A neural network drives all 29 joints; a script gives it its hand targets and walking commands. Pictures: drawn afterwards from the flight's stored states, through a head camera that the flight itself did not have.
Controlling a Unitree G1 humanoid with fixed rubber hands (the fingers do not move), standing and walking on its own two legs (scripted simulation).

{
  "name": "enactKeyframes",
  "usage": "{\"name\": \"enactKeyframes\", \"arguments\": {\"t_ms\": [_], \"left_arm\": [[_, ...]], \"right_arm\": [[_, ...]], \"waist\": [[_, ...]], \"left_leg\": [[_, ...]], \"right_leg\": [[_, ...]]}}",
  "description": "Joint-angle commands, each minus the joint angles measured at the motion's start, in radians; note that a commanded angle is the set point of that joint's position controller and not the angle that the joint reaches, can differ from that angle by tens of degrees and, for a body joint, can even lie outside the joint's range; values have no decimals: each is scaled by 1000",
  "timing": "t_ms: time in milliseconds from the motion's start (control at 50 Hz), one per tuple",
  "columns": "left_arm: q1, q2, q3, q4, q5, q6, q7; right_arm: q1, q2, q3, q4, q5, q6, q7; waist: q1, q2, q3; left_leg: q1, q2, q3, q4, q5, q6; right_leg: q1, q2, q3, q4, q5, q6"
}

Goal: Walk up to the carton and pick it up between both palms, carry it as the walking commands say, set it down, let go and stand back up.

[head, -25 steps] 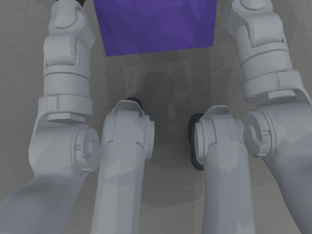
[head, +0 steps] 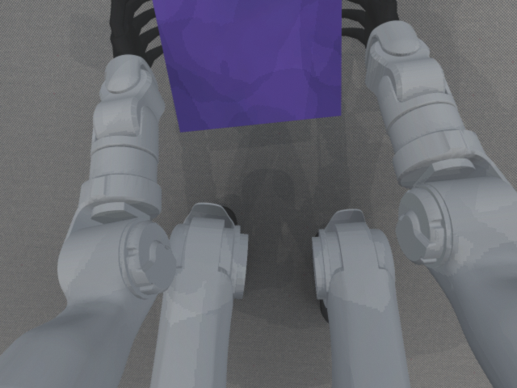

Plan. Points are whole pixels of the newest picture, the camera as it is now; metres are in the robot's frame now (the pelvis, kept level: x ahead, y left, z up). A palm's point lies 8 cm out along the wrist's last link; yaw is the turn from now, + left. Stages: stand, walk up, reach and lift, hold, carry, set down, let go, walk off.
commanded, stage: set down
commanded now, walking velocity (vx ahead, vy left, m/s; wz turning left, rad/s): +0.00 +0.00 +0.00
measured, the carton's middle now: (252, 41) +0.56 +0.06 -0.24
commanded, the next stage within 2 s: none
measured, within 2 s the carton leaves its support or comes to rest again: rests again in 1.62 s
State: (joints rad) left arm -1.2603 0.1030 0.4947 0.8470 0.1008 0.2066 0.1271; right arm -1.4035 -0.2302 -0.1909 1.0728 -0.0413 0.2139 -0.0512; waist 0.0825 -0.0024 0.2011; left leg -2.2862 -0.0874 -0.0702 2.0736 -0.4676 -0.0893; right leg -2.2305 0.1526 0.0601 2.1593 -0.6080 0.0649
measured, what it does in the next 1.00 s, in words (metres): stands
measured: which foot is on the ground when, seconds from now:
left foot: down 0.00-1.00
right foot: down 0.00-1.00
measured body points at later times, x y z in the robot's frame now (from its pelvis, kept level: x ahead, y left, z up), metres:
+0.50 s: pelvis +0.01 +0.00 +0.00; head +0.36 -0.01 +0.28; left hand +0.53 +0.21 -0.15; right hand +0.57 -0.10 -0.16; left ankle +0.14 +0.13 -0.35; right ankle +0.10 -0.12 -0.35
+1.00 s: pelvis +0.02 +0.00 +0.00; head +0.38 -0.01 +0.28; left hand +0.54 +0.21 -0.15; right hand +0.58 -0.10 -0.16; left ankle +0.14 +0.13 -0.35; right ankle +0.10 -0.12 -0.35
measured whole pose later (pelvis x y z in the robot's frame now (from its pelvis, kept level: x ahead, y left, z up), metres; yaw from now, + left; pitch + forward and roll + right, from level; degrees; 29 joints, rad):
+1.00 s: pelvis +0.02 +0.00 +0.00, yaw +0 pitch +44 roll +2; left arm -1.24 0.12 0.57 0.86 0.13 0.13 0.04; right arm -1.38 -0.18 -0.28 1.05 -0.14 0.13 -0.01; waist 0.08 -0.01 0.14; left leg -2.32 -0.07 -0.06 2.09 -0.53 -0.09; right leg -2.27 0.16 0.07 2.17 -0.66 0.05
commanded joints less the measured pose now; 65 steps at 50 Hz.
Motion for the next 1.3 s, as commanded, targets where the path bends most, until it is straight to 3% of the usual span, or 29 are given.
{"name": "enactKeyframes", "arguments": {"t_ms": [0, 60, 160, 200, 220, 320, 340, 420, 480, 560, 580, 660, 680, 720, 740, 780, 800, 820, 880, 900, 920, 1020, 1040, 1060, 1140, 1180, 1240, 1260, 1280], "left_arm": [[-593, -862, -402, 51, -97, -3, -284], [-582, -836, -383, 33, -63, -6, -300], [-497, -848, -386, 38, -89, -6, -310], [-467, -805, -361, 53, -69, -7, -311], [-523, -801, -380, 46, -90, -14, -308], [-478, -818, -395, 59, -76, -16, -317], [-466, -812, -373, 64, -79, -6, -317], [-412, -756, -298, 95, -20, -3, -310], [-429, -763, -291, 105, -6, 1, -323], [-392, -777, -299, 125, -16, 3, -326], [-352, -751, -298, 99, -13, -5, -320], [-399, -728, -331, 90, -13, -16, -311], [-342, -734, -287, 131, -2, -11, -312], [-345, -739, -281, 121, 7, 0, -308], [-354, -737, -286, 133, -5, -18, -305], [-296, -662, -251, 165, 26, -11, -298], [-393, -715, -301, 89, -16, -31, -305], [-318, -715, -274, 141, 7, -14, -300], [-371, -693, -295, 95, -21, -37, -298], [-296, -720, -260, 150, 20, -26, -295], [-362, -685, -272, 117, -15, -38, -297], [-292, -689, -245, 148, 29, -26, -303], [-284, -659, -252, 142, 34, -31, -302], [-268, -662, -232, 173, 49, -33, -304], [-294, -654, -257, 128, 5, -53, -299], [-250, -591, -213, 185, 40, -50, -288], [-229, -579, -210, 152, 54, -56, -273], [-259, -530, -211, 156, 33, -59, -266], [-214, -536, -218, 145, 27, -62, -263]], "right_arm": [[-502, 870, 214, -91, 44, -69, 199], [-430, 881, 206, -77, 36, -64, 197], [-419, 877, 218, -86, 17, -63, 188], [-402, 880, 226, -74, 24, -60, 196], [-374, 861, 227, -27, -16, -49, 189], [-384, 868, 220, -75, -9, -68, 189], [-335, 851, 197, -24, -32, -49, 189], [-316, 841, 189, -33, -26, -48, 187], [-356, 854, 186, -35, -49, -44, 206], [-274, 793, 138, 20, -88, -47, 202], [-275, 814, 172, -15, -54, -48, 201], [-242, 817, 130, 29, -46, -55, 210], [-273, 797, 172, 0, -43, -56, 207], [-201, 765, 99, 69, -102, -41, 211], [-260, 784, 131, 45, -81, -57, 209], [-219, 716, 100, 66, -97, -54, 196], [-242, 786, 155, 14, -72, -64, 210], [-167, 769, 110, 75, -97, -52, 203], [-226, 761, 139, 19, -85, -65, 198], [-262, 740, 137, 12, -79, -72, 192], [-225, 770, 148, 44, -80, -60, 196], [-234, 713, 110, 6, -106, -75, 193], [-125, 719, 68, 85, -143, -64, 186], [-198, 721, 106, 39, -110, -73, 186], [-201, 712, 133, 15, -111, -80, 183], [-148, 666, 102, 68, -108, -77, 177], [-167, 617, 55, 39, -116, -90, 167], [-150, 590, 63, 72, -107, -91, 167], [-155, 580, 77, 46, -86, -95, 159]], "waist": [[-29, -54, -1033], [22, -45, -1028], [-26, -62, -1032], [15, -75, -1013], [-49, -114, -1011], [-20, -75, -993], [-68, -109, -996], [25, -66, -959], [2, -139, -880], [-54, -101, -880], [11, -85, -901], [1, -9, -880], [9, -116, -918], [-56, -74, -863], [0, -60, -833], [-6, -45, -865], [-33, -146, -892], [-33, -63, -870], [-38, -108, -900], [15, -58, -852], [-19, -118, -888], [-10, -31, -873], [-71, -75, -850], [6, -49, -856], [-52, -132, -883], [4, -63, -834], [-12, -6, -876], [-45, -78, -844], [-10, -55, -894]], "left_leg": [[595, -37, 151, -82, 212, 47], [533, -42, 175, -90, 208, 40], [552, -43, 163, -73, 274, 42], [511, -36, 167, -76, 245, 41], [543, -43, 159, -67, 233, 44], [479, -51, 174, -65, 258, 35], [484, -49, 161, -84, 207, 39], [510, -27, 175, -80, 200, 39], [434, -32, 150, -90, 189, 50], [436, -43, 148, -87, 187, 47], [451, -35, 162, -83, 211, 42], [484, -38, 147, -95, 243, 38], [487, -32, 135, -85, 252, 53], [489, -32, 136, -100, 185, 38], [443, -42, 142, -98, 183, 40], [450, -28, 152, -90, 175, 37], [441, -38, 135, -85, 218, 45], [458, -31, 151, -91, 189, 31], [469, -34, 139, -74, 240, 46], [450, -27, 153, -85, 232, 33], [455, -34, 134, -88, 211, 43], [441, -36, 146, -81, 205, 34], [428, -31, 144, -75, 203, 34], [388, -23, 163, -58, 240, 29], [400, -28, 149, -37, 272, 32], [417, -23, 150, -67, 231, 25], [492, -29, 147, -75, 242, 24], [455, -22, 129, -82, 219, 31], [464, -20, 129, -92, 213, 27]], "right_leg": [[276, 12, -116, -231, 176, -59], [323, 14, -101, -257, 204, -56], [315, 17, -116, -227, 262, -45], [326, 5, -94, -239, 258, -43], [301, 5, -105, -231, 233, -45], [305, 7, -108, -227, 274, -44], [366, -3, -124, -225, 245, -44], [318, 9, -92, -250, 205, -46], [244, 8, -99, -236, 209, -39], [255, 7, -114, -224, 225, -50], [253, 8, -111, -209, 238, -43], [202, 11, -97, -212, 263, -58], [258, 0, -110, -207, 263, -42], [215, -3, -103, -233, 197, -52], [171, 6, -102, -211, 184, -57], [242, -4, -96, -222, 201, -51], [232, 3, -111, -212, 254, -43], [260, -5, -102, -226, 227, -49], [227, 5, -97, -217, 252, -51], [208, 5, -84, -228, 233, -49], [265, -5, -99, -214, 239, -44], [198, -4, -83, -229, 215, -58], [239, 1, -96, -233, 245, -47], [261, -2, -65, -233, 293, -45], [256, -7, -79, -228, 301, -36], [218, -6, -83, -224, 260, -42], [203, -1, -83, -225, 237, -49], [203, -6, -94, -226, 228, -46], [232, -5, -102, -210, 225, -41]]}}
